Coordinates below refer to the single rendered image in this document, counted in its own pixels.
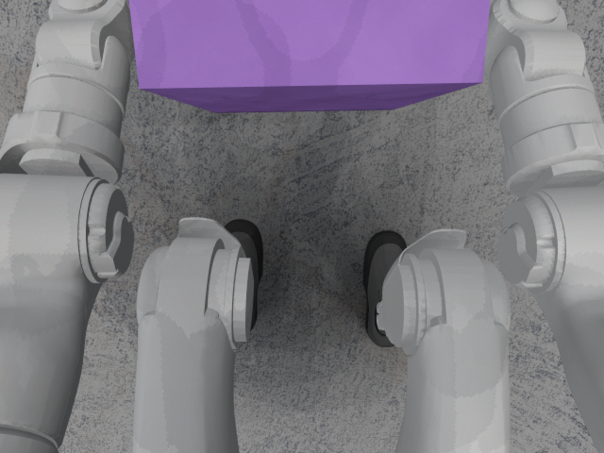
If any right robot forearm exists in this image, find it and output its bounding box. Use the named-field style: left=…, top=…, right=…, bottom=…
left=484, top=0, right=604, bottom=197

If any left robot upper arm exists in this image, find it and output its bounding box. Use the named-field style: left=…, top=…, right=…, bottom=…
left=0, top=174, right=135, bottom=453

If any robot left foot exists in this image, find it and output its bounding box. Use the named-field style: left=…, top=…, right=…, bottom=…
left=225, top=219, right=263, bottom=331

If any right robot upper arm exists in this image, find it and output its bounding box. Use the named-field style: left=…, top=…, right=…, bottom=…
left=496, top=186, right=604, bottom=453

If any carton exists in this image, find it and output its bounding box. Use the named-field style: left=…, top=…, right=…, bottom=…
left=129, top=0, right=491, bottom=113

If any right robot shin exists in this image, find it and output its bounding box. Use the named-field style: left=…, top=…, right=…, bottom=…
left=377, top=229, right=511, bottom=344

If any left robot forearm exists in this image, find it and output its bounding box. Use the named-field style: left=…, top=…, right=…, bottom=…
left=0, top=0, right=135, bottom=185

